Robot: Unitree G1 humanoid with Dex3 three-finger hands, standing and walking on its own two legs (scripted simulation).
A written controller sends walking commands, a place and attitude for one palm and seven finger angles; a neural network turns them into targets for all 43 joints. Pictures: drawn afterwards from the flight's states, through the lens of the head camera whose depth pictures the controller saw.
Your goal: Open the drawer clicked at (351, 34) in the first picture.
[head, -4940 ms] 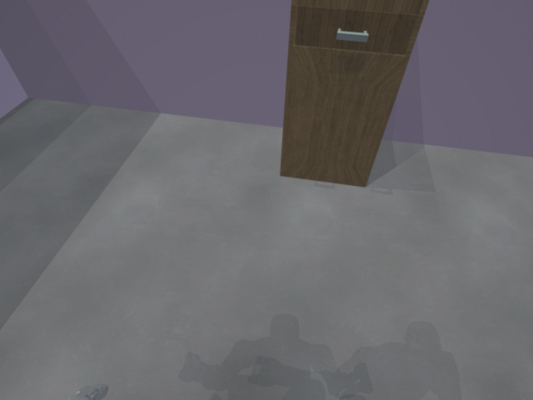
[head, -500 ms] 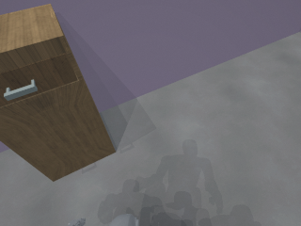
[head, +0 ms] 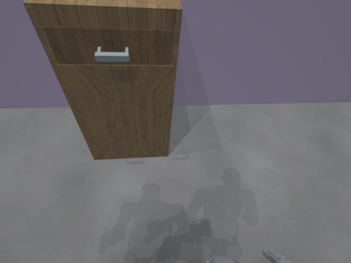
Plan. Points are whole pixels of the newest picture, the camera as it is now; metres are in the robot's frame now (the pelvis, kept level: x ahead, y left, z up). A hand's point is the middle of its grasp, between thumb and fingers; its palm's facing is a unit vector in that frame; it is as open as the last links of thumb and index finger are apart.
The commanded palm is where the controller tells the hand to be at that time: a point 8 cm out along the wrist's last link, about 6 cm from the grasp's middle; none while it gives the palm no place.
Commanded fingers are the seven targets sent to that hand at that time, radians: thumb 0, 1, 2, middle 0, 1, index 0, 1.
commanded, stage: turn to face it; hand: left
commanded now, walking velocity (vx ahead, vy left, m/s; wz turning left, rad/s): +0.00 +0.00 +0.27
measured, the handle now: (112, 53) +0.74 +0.30 +0.02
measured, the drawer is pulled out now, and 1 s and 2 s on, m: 0.00 0.00 0.00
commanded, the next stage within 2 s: take the last steps up to it in 0.24 s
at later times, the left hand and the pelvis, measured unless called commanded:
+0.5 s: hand out of the picture +0.03 +0.15 -0.14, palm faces +0.19 -0.95 -0.26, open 7.3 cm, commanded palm none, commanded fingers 0.00 0.90 0.90 -0.20 -0.30 -0.20 -0.30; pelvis -0.01 -0.05 +0.01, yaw +9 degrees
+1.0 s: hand out of the picture +0.01 +0.20 -0.17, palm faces +0.20 -0.97 -0.14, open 7.4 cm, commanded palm none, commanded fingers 0.00 0.90 0.90 -0.20 -0.30 -0.20 -0.30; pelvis +0.05 +0.03 +0.01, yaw +8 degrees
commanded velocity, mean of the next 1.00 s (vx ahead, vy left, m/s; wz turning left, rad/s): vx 0.20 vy -0.03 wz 0.06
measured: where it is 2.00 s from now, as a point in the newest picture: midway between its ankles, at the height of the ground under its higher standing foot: (172, 248)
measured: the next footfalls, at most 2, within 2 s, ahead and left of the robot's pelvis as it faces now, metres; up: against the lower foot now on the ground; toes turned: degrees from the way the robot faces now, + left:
right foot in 0.28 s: +0.05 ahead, -0.14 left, +0.00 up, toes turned -1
left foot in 0.76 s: +0.03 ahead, +0.12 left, +0.00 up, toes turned +17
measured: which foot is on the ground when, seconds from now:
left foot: down 0.00-0.28, up 0.30-0.74, down 0.76-1.00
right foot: up 0.00-0.26, down 0.28-0.76, up 0.78-1.00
